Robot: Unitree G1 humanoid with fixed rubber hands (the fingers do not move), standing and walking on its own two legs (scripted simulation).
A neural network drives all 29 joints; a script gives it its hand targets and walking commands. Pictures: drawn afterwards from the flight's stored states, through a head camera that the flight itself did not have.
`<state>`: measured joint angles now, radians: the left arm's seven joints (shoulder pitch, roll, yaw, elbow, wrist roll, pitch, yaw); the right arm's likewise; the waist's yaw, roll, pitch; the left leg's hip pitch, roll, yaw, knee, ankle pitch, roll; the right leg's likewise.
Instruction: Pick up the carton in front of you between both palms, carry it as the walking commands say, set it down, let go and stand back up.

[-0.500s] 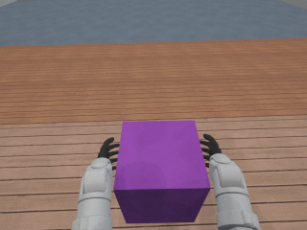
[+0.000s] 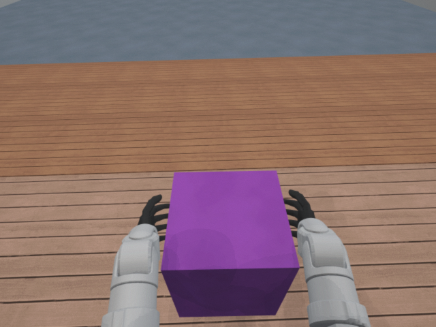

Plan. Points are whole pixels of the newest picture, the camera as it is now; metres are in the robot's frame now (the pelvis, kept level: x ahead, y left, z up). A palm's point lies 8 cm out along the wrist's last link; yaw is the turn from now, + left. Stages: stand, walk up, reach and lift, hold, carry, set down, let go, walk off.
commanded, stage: hold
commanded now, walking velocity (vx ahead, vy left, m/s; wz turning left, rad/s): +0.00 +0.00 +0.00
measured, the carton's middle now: (226, 246) +0.30 +0.00 -0.03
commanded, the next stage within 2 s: carry in 0.44 s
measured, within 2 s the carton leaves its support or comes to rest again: neither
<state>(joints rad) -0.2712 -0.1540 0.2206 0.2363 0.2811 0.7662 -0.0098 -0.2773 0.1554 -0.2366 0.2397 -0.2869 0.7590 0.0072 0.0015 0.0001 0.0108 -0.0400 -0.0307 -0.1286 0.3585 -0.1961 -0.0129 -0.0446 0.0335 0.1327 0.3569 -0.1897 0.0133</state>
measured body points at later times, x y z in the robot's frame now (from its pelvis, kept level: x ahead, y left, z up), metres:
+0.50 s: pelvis +0.00 +0.00 +0.00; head -0.04 +0.00 +0.45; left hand +0.30 +0.15 +0.04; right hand +0.30 -0.15 +0.04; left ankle +0.01 +0.13 -0.74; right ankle +0.01 -0.13 -0.74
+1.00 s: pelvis +0.17 +0.01 -0.01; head +0.16 +0.01 +0.44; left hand +0.44 +0.16 +0.06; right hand +0.44 -0.15 +0.06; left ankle +0.04 +0.11 -0.70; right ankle +0.11 -0.08 -0.75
